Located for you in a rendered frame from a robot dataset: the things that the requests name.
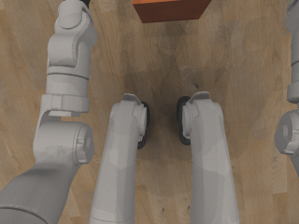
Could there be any carton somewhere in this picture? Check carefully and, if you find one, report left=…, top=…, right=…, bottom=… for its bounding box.
left=132, top=0, right=212, bottom=23

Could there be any robot right upper arm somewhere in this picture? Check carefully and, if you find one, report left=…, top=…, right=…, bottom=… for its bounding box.
left=274, top=109, right=299, bottom=177

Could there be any robot left forearm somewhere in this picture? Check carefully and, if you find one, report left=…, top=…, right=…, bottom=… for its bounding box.
left=33, top=0, right=98, bottom=158

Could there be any left robot thigh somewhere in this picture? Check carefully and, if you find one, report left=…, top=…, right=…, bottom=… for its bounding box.
left=89, top=100, right=147, bottom=224

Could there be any robot right forearm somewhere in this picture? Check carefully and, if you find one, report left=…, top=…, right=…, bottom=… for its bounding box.
left=285, top=0, right=299, bottom=108

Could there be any robot left upper arm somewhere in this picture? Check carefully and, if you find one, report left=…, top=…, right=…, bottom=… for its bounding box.
left=0, top=120, right=95, bottom=224

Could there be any robot left hand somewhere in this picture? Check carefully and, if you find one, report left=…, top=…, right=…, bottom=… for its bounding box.
left=64, top=0, right=91, bottom=9

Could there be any left robot shin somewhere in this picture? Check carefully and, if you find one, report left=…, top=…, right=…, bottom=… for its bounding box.
left=109, top=93, right=143, bottom=142

